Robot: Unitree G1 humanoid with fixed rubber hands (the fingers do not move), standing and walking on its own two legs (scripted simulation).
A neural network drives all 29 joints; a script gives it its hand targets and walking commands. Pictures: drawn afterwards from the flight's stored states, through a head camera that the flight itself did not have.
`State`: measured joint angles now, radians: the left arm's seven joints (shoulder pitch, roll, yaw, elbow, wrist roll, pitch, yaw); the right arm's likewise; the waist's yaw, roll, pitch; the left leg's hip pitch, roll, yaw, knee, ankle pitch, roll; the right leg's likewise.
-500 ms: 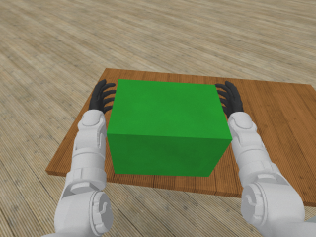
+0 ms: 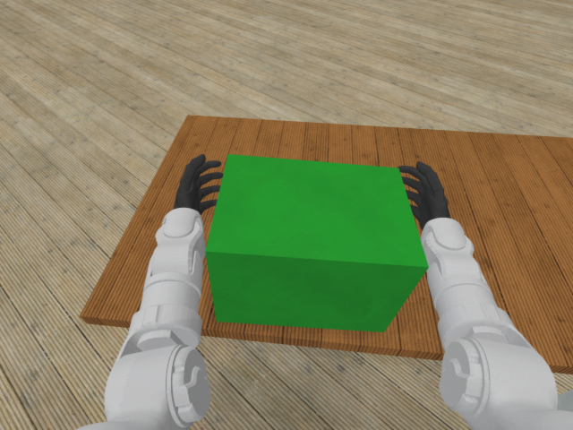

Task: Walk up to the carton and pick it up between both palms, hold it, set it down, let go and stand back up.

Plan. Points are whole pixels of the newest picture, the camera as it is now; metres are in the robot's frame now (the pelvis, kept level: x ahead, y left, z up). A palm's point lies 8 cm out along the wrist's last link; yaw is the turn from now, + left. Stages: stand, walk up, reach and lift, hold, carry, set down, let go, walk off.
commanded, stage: set down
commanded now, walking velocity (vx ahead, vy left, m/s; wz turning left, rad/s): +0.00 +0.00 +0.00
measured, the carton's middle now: (307, 244) +0.38 -0.01 +0.05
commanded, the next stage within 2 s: none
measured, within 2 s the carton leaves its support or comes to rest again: rests again in 0.46 s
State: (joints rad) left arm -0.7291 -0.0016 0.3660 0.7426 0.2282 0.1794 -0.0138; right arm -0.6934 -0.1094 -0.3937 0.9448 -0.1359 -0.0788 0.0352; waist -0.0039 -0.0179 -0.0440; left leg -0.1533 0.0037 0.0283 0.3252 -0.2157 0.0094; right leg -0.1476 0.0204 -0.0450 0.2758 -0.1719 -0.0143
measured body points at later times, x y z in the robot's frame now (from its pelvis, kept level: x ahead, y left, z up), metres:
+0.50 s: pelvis +0.00 +0.00 +0.00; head +0.02 +0.02 +0.45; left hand +0.41 +0.17 +0.08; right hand +0.41 -0.19 +0.09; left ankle -0.03 +0.11 -0.75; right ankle -0.02 -0.11 -0.75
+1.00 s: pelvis -0.01 +0.00 +0.00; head +0.02 +0.02 +0.45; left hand +0.41 +0.17 +0.07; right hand +0.41 -0.19 +0.08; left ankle -0.03 +0.11 -0.75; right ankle -0.02 -0.11 -0.75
